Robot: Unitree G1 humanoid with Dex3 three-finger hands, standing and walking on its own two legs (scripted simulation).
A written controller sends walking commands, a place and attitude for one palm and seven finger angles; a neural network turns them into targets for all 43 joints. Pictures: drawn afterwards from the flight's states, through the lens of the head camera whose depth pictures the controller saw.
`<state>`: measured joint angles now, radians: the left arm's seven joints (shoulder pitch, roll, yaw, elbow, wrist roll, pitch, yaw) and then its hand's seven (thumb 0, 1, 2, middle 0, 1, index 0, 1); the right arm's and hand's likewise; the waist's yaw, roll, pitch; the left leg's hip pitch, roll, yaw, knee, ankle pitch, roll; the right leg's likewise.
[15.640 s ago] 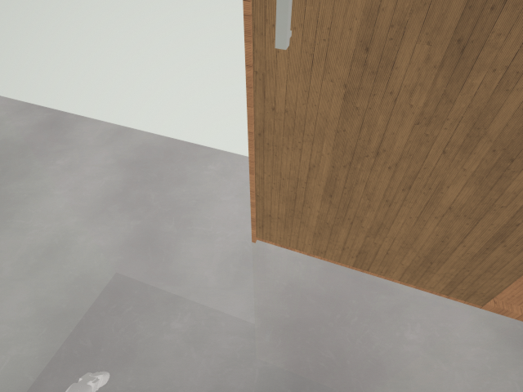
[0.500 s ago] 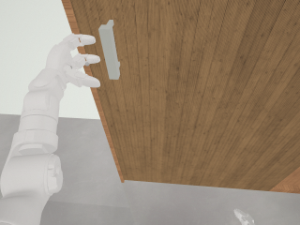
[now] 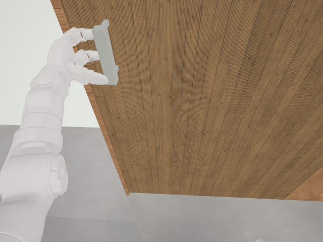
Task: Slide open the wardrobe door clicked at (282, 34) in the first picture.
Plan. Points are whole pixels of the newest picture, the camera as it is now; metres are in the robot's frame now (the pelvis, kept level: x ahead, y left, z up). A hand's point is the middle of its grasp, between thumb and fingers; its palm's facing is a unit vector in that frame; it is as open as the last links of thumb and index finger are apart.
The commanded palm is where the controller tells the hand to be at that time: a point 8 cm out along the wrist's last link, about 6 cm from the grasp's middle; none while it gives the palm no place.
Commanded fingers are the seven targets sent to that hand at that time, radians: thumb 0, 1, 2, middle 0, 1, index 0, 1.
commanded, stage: feel for the door with the fingertips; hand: left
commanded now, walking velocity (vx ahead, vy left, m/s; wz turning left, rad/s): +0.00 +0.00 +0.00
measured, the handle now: (109, 53) +0.50 +0.14 +0.23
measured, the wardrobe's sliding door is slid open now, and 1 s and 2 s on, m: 0.00 0.00 0.00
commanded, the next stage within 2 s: slide the fingers in behind the handle in 0.10 s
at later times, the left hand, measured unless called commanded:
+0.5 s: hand (92, 62) +0.46 +0.17 +0.23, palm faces -0.04 -1.00 -0.01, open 13.8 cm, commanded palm +0.44 +0.22 +0.23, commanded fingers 0.00 -0.50 0.30 -0.30 -1.20 -0.30 -1.20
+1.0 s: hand (102, 63) +0.45 +0.14 +0.24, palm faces -0.06 -1.00 -0.01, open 14.0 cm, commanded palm +0.42 +0.20 +0.23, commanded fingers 0.00 -0.50 0.30 -0.30 -1.20 -0.30 -1.20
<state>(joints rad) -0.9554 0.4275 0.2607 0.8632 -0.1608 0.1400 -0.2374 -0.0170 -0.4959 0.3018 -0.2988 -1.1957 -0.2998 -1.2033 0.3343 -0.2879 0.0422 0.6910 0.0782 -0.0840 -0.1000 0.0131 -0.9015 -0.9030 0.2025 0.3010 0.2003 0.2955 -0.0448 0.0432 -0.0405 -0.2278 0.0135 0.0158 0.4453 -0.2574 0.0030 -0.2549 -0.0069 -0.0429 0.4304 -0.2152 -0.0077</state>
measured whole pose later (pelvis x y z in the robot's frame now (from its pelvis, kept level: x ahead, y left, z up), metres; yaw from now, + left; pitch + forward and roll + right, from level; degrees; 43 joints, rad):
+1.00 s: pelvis +0.00 +0.01 +0.00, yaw +0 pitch +2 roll +0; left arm -0.89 0.31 0.22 0.72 -0.16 0.19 -0.16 -0.02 -0.50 0.30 -0.30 -1.20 -0.30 -1.20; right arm 0.27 -0.26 0.05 0.66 0.07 -0.09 -0.07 0.01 -0.90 -0.90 0.20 0.30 0.20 0.30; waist -0.02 0.04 -0.05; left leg -0.22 0.00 0.03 0.45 -0.27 0.01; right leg -0.25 -0.02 -0.03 0.44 -0.23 0.00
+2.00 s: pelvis +0.00 +0.00 +0.00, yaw +0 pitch +1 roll +0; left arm -0.89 0.31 0.21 0.74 -0.16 0.22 -0.13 -0.02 -0.50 0.30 -0.30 -1.20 -0.30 -1.20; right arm 0.29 -0.26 0.05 0.68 0.07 -0.06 -0.08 0.01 -0.90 -0.90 0.20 0.30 0.20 0.30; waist -0.03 0.04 -0.05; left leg -0.20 0.01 0.03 0.44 -0.25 0.01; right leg -0.23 -0.01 -0.03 0.43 -0.21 0.00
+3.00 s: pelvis +0.01 +0.00 +0.00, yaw -1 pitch +1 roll +0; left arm -0.84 0.27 0.21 0.60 -0.16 0.27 -0.10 0.00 0.64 0.78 -0.33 -1.35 -0.29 -1.35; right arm 0.24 -0.25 0.05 0.65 0.06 -0.03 -0.08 0.01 -0.90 -0.90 0.20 0.30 0.20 0.30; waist -0.02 0.05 -0.06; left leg -0.17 0.01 0.03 0.43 -0.26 0.01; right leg -0.21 -0.01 -0.03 0.42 -0.22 0.00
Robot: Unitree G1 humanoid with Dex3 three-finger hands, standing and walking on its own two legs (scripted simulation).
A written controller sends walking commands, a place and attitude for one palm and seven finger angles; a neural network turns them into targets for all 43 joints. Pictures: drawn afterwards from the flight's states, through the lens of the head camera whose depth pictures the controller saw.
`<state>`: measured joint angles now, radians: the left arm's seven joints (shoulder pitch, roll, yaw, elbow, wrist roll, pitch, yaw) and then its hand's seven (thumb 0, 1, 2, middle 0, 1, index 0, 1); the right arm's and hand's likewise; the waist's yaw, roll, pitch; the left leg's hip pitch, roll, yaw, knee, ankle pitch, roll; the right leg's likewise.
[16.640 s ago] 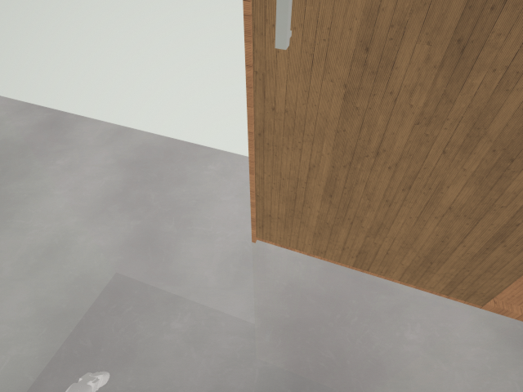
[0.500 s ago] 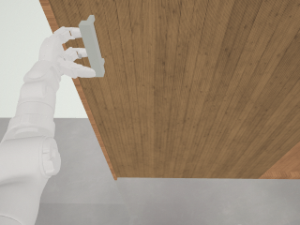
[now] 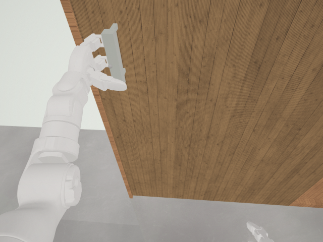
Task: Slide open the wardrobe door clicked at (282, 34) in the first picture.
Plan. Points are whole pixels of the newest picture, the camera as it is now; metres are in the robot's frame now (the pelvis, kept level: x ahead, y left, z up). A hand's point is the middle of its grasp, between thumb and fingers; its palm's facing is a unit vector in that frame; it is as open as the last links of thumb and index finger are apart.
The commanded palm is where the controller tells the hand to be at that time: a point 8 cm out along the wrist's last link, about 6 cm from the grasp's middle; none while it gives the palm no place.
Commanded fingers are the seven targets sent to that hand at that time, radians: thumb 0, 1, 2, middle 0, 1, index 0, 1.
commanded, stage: slide the fingers in behind the handle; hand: left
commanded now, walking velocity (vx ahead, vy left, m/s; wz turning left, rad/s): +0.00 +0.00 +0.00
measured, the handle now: (117, 55) +0.50 +0.13 +0.24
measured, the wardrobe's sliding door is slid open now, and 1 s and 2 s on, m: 0.00 0.00 0.00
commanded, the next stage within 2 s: grip the handle and tug to test in 1.02 s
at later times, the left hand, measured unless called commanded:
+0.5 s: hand (114, 68) +0.44 +0.13 +0.24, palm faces -0.04 -1.00 -0.02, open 14.0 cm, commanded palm +0.42 +0.18 +0.24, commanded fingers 0.00 -0.50 0.30 -0.30 -1.20 -0.30 -1.20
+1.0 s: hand (111, 69) +0.44 +0.13 +0.23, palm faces -0.03 -1.00 -0.01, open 14.0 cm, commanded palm +0.42 +0.18 +0.24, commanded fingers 0.00 -0.50 0.30 -0.30 -1.20 -0.30 -1.20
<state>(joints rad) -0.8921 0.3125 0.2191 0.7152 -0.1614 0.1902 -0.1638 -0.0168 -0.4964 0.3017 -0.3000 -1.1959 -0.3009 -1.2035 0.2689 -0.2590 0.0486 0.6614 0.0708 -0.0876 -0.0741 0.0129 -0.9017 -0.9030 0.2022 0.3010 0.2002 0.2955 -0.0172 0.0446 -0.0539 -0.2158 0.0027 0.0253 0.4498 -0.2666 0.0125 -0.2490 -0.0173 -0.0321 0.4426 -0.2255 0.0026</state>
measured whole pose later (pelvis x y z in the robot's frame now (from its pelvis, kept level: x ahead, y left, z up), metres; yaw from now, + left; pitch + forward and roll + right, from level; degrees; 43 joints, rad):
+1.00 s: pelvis -0.01 +0.00 +0.00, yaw +0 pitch +1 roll +0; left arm -0.89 0.31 0.21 0.74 -0.16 0.22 -0.13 -0.02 -0.50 0.30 -0.30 -1.20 -0.30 -1.20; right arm 0.29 -0.26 0.05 0.68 0.07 -0.06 -0.08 0.01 -0.90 -0.90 0.20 0.30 0.20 0.30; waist -0.03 0.04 -0.05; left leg -0.20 0.01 0.03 0.44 -0.25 0.01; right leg -0.23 -0.01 -0.03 0.43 -0.21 0.00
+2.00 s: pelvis +0.00 +0.00 +0.00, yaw +0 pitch +1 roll +0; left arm -0.84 0.27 0.21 0.60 -0.16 0.27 -0.10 0.00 0.64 0.78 -0.33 -1.35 -0.29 -1.35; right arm 0.24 -0.25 0.05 0.65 0.06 -0.03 -0.08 0.01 -0.90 -0.90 0.20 0.30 0.20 0.30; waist -0.02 0.05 -0.06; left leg -0.17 0.01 0.03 0.43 -0.26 0.01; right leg -0.21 -0.01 -0.03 0.42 -0.22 0.00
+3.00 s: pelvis +0.04 +0.00 +0.00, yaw +2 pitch +2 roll +0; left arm -0.74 0.14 0.11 0.26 -0.15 0.48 0.00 0.00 0.67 0.83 -0.33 -1.35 -0.29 -1.38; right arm 0.15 -0.24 0.04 0.65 0.05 0.01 -0.05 0.01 -0.90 -0.90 0.20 0.30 0.20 0.30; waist 0.05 0.06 -0.07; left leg -0.15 0.00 -0.03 0.43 -0.30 0.01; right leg -0.18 -0.02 -0.08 0.43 -0.28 0.00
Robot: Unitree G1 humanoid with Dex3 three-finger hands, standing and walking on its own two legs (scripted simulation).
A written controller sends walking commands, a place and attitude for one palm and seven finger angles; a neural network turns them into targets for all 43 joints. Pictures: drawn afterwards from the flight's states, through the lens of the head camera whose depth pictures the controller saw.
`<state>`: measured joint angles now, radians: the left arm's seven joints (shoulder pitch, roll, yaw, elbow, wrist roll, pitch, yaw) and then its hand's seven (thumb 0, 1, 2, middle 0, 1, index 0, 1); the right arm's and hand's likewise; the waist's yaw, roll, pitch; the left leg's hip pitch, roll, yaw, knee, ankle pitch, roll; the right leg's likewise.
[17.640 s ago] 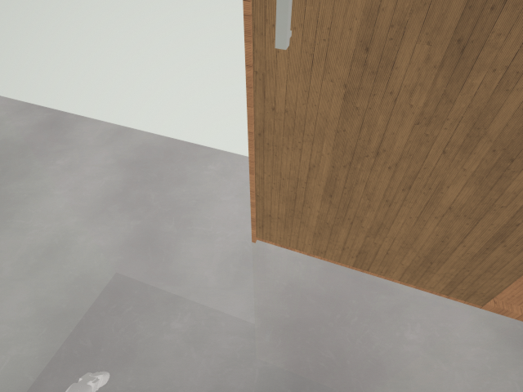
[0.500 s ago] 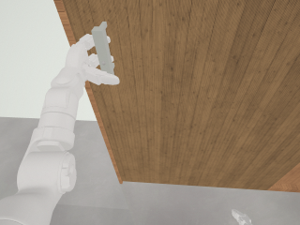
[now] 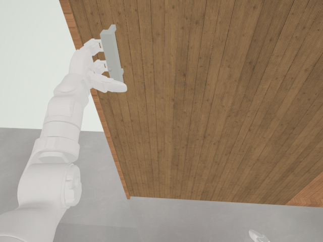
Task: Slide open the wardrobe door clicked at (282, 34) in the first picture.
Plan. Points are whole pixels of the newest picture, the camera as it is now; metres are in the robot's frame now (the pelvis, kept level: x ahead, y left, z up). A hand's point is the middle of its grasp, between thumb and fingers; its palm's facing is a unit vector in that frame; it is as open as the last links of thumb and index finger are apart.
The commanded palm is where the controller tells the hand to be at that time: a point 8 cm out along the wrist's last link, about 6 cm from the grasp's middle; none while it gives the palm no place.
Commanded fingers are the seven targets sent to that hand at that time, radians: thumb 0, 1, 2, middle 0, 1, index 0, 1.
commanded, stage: slide the fingers in behind the handle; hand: left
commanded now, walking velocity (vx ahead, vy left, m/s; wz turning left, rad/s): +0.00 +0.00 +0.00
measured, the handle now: (115, 56) +0.51 +0.14 +0.23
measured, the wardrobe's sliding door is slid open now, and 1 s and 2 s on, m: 0.00 0.00 0.00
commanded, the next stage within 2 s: grip the handle and tug to test in 0.02 s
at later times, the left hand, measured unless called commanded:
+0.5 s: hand (116, 66) +0.46 +0.12 +0.24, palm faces -0.04 -1.00 +0.00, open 10.5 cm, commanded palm +0.43 +0.18 +0.23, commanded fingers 0.00 0.43 0.70 -0.40 -1.33 -0.40 -1.33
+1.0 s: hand (116, 66) +0.45 +0.12 +0.24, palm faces -0.04 -1.00 -0.01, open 6.5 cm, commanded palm +0.42 +0.18 +0.23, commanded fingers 0.00 0.90 0.90 -0.45 -1.40 -0.45 -1.40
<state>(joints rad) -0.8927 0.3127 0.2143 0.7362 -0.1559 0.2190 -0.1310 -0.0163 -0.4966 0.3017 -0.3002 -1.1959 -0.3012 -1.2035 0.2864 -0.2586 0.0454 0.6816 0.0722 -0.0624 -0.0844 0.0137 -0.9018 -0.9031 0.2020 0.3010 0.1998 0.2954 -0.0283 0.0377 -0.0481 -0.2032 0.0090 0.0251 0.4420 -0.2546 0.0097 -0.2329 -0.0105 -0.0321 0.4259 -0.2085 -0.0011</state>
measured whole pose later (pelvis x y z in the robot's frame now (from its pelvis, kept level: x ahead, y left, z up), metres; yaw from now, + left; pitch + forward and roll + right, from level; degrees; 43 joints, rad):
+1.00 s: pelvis +0.01 +0.00 +0.00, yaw +0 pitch +1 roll +0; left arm -0.84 0.27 0.21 0.60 -0.16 0.27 -0.10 0.00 0.64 0.78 -0.33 -1.35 -0.29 -1.35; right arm 0.24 -0.25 0.05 0.65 0.06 -0.03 -0.08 0.01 -0.90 -0.90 0.20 0.30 0.20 0.30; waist -0.02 0.05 -0.06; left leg -0.17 0.01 0.03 0.43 -0.26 0.01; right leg -0.21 -0.01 -0.03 0.42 -0.22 0.00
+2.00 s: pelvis +0.05 +0.00 +0.00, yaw +3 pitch +2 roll +0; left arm -0.74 0.14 0.11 0.26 -0.15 0.48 0.00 0.00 0.67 0.83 -0.33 -1.35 -0.29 -1.38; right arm 0.15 -0.24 0.04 0.65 0.05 0.01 -0.05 0.01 -0.90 -0.90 0.20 0.30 0.20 0.30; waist 0.05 0.06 -0.07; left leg -0.15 0.00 -0.03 0.43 -0.30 0.01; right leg -0.18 -0.02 -0.08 0.43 -0.28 0.00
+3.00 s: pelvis +0.03 -0.09 -0.02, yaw +5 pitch -2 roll -2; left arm -0.85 0.23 0.05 0.24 -0.09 0.00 0.12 -0.07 0.69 0.82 -0.45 -1.40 -0.18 -1.24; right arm 0.07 -0.25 -0.05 0.65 0.05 -0.03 -0.01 0.01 -0.91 -0.90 0.20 0.30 0.20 0.29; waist 0.11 0.05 0.25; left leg -0.27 0.10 0.06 0.66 -0.35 -0.02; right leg -0.50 0.00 -0.03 1.15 -0.47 -0.02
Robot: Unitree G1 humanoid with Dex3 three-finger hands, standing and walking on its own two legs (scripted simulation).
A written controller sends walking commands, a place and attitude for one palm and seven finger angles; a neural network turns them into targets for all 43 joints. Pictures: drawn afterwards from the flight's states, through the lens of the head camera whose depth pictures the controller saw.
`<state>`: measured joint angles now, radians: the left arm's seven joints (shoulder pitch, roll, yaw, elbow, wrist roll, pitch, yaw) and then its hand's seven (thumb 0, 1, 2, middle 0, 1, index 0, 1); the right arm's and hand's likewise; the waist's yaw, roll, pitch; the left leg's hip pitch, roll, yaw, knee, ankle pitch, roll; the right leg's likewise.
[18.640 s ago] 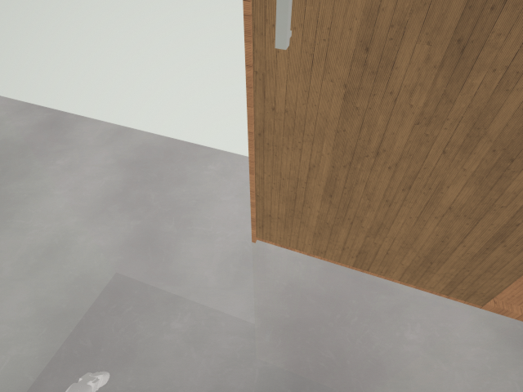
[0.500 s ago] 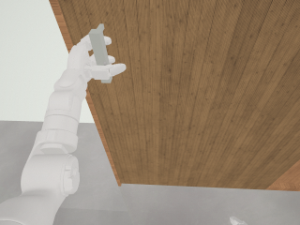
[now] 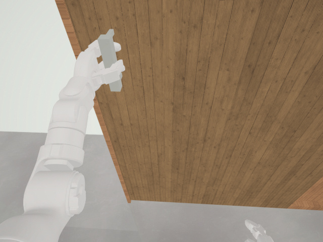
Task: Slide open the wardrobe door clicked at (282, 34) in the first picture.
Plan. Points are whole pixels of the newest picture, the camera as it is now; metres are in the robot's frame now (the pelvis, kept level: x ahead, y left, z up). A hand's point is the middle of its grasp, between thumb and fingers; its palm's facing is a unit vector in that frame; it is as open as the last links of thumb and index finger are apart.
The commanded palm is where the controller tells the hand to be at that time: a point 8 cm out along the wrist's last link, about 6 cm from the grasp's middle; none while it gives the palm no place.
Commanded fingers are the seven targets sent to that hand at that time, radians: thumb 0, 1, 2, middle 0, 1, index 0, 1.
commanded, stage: grip the handle and tug to test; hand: left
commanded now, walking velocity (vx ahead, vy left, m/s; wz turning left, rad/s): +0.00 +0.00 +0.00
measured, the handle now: (113, 60) +0.49 +0.14 +0.23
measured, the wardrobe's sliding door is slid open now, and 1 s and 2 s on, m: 0.00 0.00 0.02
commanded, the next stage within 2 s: tug the door sideways, standing still in 0.54 s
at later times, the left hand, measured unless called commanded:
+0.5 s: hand (115, 72) +0.43 +0.12 +0.24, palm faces -0.04 -1.00 -0.01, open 6.5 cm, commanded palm +0.38 +0.18 +0.23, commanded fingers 0.00 0.90 0.90 -0.45 -1.40 -0.45 -1.40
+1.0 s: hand (117, 70) +0.44 +0.12 +0.24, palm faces +0.03 -1.00 -0.03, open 6.2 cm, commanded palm +0.41 +0.13 +0.23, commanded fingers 0.00 0.90 0.90 -0.45 -1.40 -0.45 -1.40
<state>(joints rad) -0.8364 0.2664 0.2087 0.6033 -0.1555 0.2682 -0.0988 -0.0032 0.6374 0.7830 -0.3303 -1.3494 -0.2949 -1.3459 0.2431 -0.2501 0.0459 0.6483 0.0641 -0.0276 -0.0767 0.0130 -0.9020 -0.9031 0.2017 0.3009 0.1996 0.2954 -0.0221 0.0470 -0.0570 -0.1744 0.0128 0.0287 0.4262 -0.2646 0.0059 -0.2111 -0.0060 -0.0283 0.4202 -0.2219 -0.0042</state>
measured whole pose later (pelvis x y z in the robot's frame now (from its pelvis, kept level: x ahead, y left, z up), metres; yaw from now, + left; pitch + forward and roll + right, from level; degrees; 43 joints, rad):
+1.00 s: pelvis +0.04 +0.00 +0.00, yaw +3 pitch +2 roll +0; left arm -0.74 0.14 0.11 0.26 -0.15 0.48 0.00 0.00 0.67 0.83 -0.33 -1.35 -0.29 -1.38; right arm 0.15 -0.24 0.04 0.65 0.05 0.01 -0.05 0.01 -0.90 -0.90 0.20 0.30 0.20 0.30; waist 0.05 0.06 -0.07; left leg -0.15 0.00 -0.03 0.43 -0.30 0.01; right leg -0.18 -0.02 -0.08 0.43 -0.28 0.00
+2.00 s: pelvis +0.02 -0.08 -0.02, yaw +5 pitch -2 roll -2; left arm -0.85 0.23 0.05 0.24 -0.09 0.00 0.12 -0.07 0.69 0.82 -0.45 -1.40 -0.18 -1.24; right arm 0.07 -0.25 -0.05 0.65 0.05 -0.03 -0.01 0.01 -0.91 -0.90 0.20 0.30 0.20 0.29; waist 0.11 0.05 0.25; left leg -0.27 0.10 0.06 0.66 -0.35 -0.02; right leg -0.50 0.00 -0.03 1.15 -0.47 -0.02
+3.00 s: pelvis +0.10 -0.34 -0.02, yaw +1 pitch -2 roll -1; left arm -0.40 0.25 0.30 -0.15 -0.07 -0.05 0.19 -0.15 0.65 0.80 -0.46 -1.40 -0.10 -1.20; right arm 0.00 -0.21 0.01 0.56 0.05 -0.13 0.03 0.01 -0.90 -0.90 0.20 0.30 0.20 0.30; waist 0.12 0.09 0.24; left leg -0.33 0.19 0.01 0.90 -0.58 -0.05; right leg -0.30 0.00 -0.10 0.58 -0.25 -0.04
